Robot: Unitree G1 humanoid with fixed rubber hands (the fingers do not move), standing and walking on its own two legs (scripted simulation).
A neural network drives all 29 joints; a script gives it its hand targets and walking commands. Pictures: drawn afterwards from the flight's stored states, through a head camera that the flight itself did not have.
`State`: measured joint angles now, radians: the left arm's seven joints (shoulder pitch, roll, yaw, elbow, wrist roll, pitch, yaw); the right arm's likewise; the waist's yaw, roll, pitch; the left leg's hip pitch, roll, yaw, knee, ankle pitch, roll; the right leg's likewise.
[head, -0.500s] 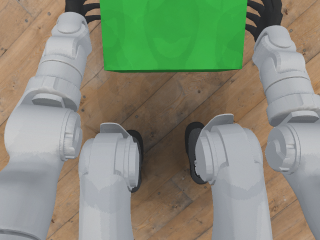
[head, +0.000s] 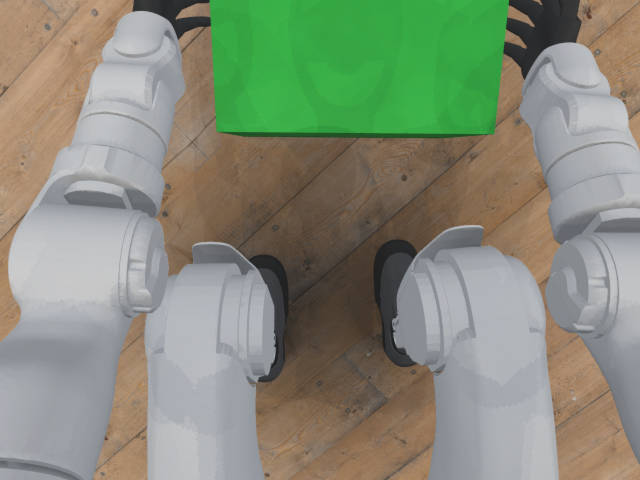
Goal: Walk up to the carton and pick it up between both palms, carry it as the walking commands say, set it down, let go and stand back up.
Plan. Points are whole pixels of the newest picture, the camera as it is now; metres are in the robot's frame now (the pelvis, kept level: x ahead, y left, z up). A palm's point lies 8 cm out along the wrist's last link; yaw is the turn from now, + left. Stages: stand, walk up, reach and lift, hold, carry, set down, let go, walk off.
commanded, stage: set down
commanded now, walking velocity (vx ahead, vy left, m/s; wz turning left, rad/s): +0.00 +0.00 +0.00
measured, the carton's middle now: (351, 46) +0.52 -0.04 -0.27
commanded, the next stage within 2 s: none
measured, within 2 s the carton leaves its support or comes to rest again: neither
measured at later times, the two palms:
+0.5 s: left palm (161, 18) +0.54 +0.15 -0.19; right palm (546, 47) +0.50 -0.22 -0.18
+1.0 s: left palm (148, 25) +0.54 +0.17 -0.20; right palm (571, 56) +0.49 -0.26 -0.19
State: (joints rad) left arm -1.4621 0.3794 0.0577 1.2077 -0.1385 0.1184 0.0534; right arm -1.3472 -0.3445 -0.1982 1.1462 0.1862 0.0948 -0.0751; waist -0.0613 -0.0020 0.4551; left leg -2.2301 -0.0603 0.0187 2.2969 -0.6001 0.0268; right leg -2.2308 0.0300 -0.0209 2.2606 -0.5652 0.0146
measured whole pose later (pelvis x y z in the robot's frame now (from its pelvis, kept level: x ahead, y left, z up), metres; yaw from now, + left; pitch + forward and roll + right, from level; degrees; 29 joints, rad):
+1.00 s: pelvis +0.00 -0.01 +0.00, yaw +0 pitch +31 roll -1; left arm -1.46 0.47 0.01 1.21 -0.21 0.05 0.04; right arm -1.35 -0.40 -0.15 1.17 0.28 0.01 -0.07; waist -0.07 -0.02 0.50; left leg -2.24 -0.03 0.01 2.31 -0.61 0.02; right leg -2.24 0.00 -0.05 2.27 -0.57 -0.03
